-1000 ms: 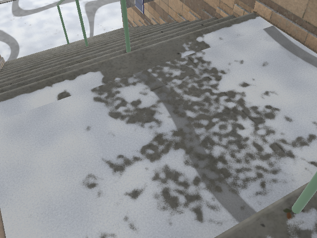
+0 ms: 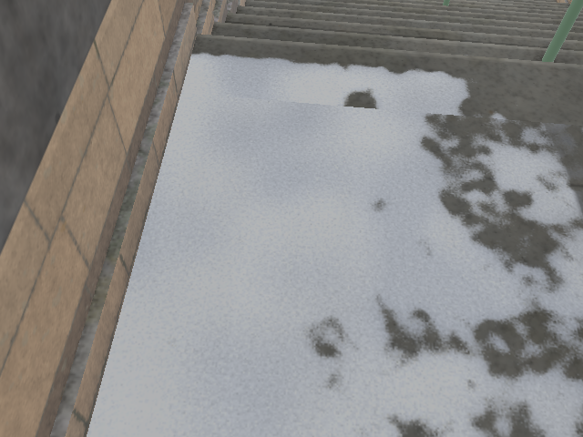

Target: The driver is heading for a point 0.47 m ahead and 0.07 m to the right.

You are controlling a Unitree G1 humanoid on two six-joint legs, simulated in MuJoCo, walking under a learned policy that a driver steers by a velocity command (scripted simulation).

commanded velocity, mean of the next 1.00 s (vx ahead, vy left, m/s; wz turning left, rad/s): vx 0.17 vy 0.00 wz -0.13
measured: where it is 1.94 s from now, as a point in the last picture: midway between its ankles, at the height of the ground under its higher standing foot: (358, 408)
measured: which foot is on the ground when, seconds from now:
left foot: down 0.00-1.00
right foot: up 0.00-0.38, down 0.40-0.66, up 0.68-1.00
